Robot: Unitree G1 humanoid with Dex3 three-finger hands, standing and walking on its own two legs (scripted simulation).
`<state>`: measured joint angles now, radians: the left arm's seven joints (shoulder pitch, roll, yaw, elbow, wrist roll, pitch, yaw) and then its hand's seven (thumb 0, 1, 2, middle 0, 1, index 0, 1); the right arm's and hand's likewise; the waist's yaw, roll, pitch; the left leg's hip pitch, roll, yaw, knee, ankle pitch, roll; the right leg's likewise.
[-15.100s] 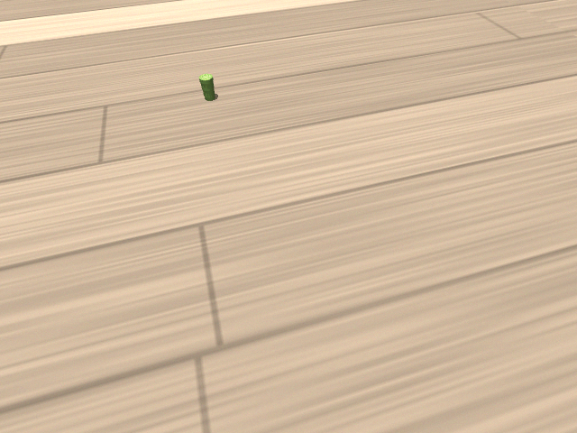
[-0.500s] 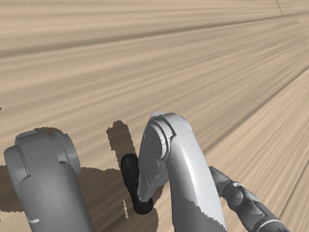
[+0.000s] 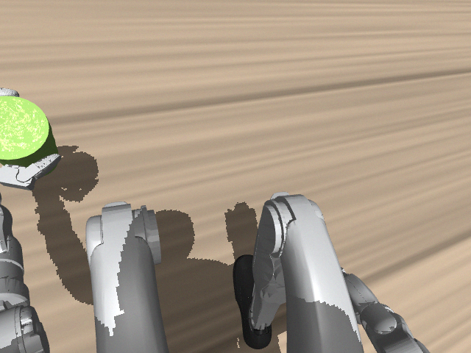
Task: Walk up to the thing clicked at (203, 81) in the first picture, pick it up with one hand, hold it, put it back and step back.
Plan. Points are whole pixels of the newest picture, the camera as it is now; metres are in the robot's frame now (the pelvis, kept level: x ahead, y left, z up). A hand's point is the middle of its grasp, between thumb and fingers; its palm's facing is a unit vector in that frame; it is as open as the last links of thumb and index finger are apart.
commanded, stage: settle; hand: left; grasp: from the side
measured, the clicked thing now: (25, 145) +0.41 +0.32 -0.09
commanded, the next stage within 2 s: lift in 1.14 s
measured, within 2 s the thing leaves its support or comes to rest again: neither
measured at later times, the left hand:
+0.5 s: hand (14, 110) +0.42 +0.31 +0.00, palm faces +0.35 -0.94 -0.06, open 11.1 cm
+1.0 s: hand (6, 96) +0.42 +0.30 +0.03, palm faces +0.36 -0.93 -0.07, open 11.1 cm
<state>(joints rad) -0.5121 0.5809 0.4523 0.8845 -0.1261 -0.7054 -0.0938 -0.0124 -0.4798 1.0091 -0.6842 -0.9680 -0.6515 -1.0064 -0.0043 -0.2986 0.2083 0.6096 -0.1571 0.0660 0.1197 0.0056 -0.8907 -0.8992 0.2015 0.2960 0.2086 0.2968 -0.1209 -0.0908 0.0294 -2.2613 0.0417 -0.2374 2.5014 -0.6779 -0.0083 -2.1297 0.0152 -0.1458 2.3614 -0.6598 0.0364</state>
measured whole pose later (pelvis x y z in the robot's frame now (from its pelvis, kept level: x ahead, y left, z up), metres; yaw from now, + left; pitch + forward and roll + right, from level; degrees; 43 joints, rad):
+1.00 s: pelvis +0.01 -0.01 +0.05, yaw +6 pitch +32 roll -5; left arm -0.60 0.45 0.49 0.88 -0.12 -0.60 -0.16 -0.02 -0.50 1.03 -0.69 -0.97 -0.66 -1.01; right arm 0.08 -0.28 0.05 0.66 -0.09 0.05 0.05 0.01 -0.90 -0.90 0.20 0.30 0.21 0.30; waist -0.10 -0.02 -0.11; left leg -2.17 0.05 -0.13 2.29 -0.69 -0.03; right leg -2.10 -0.01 -0.07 2.25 -0.70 0.01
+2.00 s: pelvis +0.03 -0.01 +0.17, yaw +8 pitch +32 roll -4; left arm -0.37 0.32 0.35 0.45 -0.17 -0.37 -0.12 -0.02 -0.54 1.07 -0.69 -0.99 -0.66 -1.02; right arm 0.12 -0.25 -0.02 0.60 0.01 0.02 -0.01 0.01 -0.92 -0.90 0.20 0.29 0.21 0.30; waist -0.04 0.02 -0.18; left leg -1.81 0.06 -0.07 1.91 -0.66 -0.02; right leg -1.75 -0.02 -0.05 1.88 -0.68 0.01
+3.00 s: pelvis +0.08 +0.00 +0.38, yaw +11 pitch +14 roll -2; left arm -0.12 0.19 0.15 0.34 -0.14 -0.33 0.00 -0.02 -0.55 1.08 -0.70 -0.98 -0.68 -1.01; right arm 0.23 -0.21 -0.01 0.62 0.01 -0.03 -0.03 0.01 -0.93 -0.90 0.20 0.30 0.21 0.30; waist -0.03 0.02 -0.09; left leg -0.85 0.05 -0.02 1.09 -0.49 -0.02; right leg -0.80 -0.02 -0.04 1.06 -0.49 0.01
